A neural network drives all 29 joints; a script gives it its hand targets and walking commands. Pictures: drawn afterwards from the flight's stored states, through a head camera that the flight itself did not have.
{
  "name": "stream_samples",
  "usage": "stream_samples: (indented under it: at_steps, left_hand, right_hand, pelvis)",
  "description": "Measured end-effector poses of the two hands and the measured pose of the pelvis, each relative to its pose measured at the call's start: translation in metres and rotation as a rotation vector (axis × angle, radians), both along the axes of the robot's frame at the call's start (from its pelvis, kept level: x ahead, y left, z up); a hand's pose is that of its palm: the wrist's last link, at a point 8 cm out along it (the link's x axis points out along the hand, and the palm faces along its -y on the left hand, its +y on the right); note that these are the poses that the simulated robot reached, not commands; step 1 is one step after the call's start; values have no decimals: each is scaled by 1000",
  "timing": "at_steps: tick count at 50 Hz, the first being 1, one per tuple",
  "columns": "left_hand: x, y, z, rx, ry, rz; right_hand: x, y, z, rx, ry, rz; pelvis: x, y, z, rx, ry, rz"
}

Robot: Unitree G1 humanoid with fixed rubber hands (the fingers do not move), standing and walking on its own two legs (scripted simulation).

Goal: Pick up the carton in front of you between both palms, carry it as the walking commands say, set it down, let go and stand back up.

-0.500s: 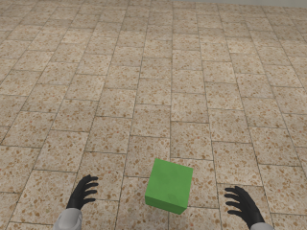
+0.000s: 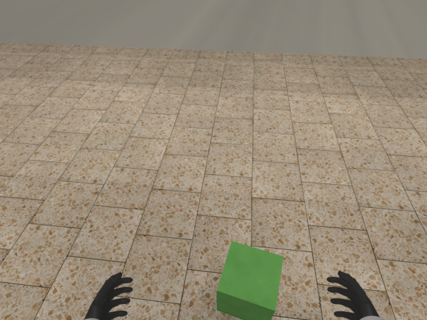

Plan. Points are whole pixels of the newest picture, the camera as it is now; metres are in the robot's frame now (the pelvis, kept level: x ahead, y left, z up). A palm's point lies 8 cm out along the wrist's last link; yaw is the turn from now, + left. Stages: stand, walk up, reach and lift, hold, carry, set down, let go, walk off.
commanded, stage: let go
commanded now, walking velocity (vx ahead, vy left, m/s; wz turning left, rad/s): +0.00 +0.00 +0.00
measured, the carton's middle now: (248, 284) +0.41 -0.12 -0.65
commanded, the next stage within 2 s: stand in 0.08 s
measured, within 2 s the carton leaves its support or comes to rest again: neither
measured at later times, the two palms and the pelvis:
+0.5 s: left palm out of the picture +0.14 +0.27 -0.07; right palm (379, 317) +0.16 -0.30 -0.10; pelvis +0.03 -0.03 -0.01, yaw +2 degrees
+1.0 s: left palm out of the picture +0.12 +0.26 -0.08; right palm out of the picture +0.15 -0.32 -0.10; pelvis +0.02 -0.04 +0.00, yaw +2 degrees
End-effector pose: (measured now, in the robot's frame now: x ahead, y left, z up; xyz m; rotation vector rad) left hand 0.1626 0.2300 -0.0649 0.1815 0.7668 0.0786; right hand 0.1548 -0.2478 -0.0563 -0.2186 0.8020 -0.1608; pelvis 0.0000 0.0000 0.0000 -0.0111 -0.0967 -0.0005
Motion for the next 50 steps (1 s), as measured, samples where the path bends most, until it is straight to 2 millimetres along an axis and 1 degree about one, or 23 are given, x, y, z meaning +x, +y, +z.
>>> stream_samples:
  at_steps: [4, 6, 8, 12, 15, 18, 25, 31, 34, 42, 50]
  left_hand:
    - [-4, -6, 0, 10, 6, -10]
    - [-12, -5, -5, 48, 32, -15]
    - [-22, 6, -11, 99, 70, 0]
    - [-40, 32, -12, 181, 122, 51]
    - [-45, 45, -10, 212, 147, 80]
    - [-42, 49, -10, 219, 160, 100]
    - [-21, 42, -10, 212, 148, 120]
    - [-18, 33, -14, 200, 174, 129]
    - [-21, 33, -16, 201, 193, 135]
    - [-35, 34, -18, 202, 232, 149]
    - [-39, 31, -19, 189, 235, 150]
  right_hand:
    - [-7, -4, -4, 7, 24, 8]
    - [-7, -9, -10, 1, 13, 10]
    - [-8, -17, -17, -12, 11, 17]
    - [-19, -36, -32, -45, 58, 33]
    - [-23, -45, -40, -60, 97, 45]
    - [-18, -48, -45, -62, 111, 55]
    - [9, -50, -44, -65, 95, 72]
    - [21, -54, -44, -72, 101, 80]
    - [19, -58, -45, -81, 120, 85]
    - [5, -69, -48, -94, 172, 75]
    - [-9, -74, -46, -104, 193, 66]
  pelvis:
    - [-7, -7, -1, 5, -22, 0]
    - [-8, -10, -3, 7, 2, 1]
    - [-9, -12, -5, 11, 26, 5]
    - [-4, -16, -7, 15, 55, 18]
    - [2, -18, -8, 14, 70, 24]
    - [10, -20, -7, 15, 80, 30]
    - [25, -26, -6, 18, 84, 41]
    - [30, -31, -5, 17, 83, 44]
    - [31, -34, -4, 18, 82, 44]
    - [28, -38, -1, 14, 71, 48]
    - [21, -40, 2, 16, 60, 37]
